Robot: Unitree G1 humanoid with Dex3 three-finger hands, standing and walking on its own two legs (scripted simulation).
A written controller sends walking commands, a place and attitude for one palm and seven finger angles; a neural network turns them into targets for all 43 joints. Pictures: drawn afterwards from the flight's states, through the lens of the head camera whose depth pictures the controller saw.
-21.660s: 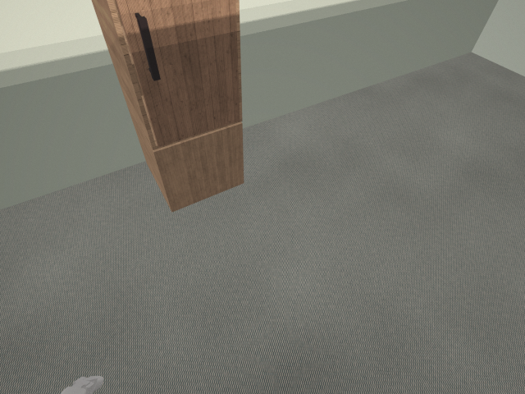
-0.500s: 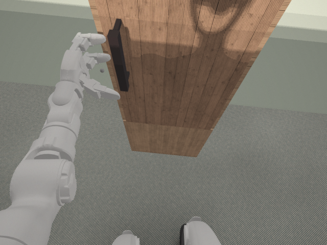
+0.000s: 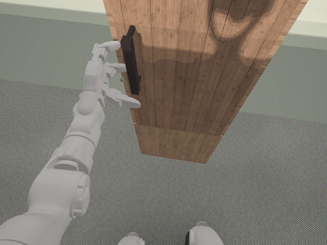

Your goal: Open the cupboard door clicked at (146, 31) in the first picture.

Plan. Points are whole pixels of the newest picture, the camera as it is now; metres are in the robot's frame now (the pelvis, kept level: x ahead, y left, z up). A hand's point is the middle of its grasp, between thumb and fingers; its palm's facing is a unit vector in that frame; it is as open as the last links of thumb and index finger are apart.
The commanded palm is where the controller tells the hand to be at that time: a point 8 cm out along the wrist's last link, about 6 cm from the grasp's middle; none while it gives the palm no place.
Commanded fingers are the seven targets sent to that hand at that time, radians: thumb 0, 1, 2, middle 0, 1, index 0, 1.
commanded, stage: slide the fingers in behind the handle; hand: left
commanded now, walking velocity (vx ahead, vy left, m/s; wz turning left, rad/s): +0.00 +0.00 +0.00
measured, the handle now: (133, 63) +0.54 +0.07 +0.09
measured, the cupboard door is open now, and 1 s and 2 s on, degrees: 0 0 32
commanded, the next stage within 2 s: close the thumb around the handle in 0.38 s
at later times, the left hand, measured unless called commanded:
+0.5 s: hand (139, 79) +0.49 +0.05 +0.09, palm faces -0.18 -0.98 -0.04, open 14.2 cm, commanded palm +0.47 +0.09 +0.09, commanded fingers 0.00 -0.39 0.35 -0.31 -1.21 -0.31 -1.21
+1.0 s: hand (139, 77) +0.49 +0.05 +0.09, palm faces -0.19 -0.98 -0.04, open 7.3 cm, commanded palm +0.48 +0.10 +0.09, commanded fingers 0.00 0.90 0.90 -0.40 -1.35 -0.40 -1.35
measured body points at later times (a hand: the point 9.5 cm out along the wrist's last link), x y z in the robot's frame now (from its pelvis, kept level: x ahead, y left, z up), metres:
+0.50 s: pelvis -0.02 +0.00 +0.00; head +0.09 -0.02 +0.43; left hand +0.49 +0.11 +0.09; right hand -0.02 -0.26 -0.13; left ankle -0.04 +0.13 -0.69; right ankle +0.03 -0.14 -0.69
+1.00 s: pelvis -0.02 +0.00 +0.00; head +0.10 -0.01 +0.43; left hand +0.50 +0.11 +0.09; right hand -0.02 -0.26 -0.13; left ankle -0.04 +0.13 -0.69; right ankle +0.03 -0.14 -0.69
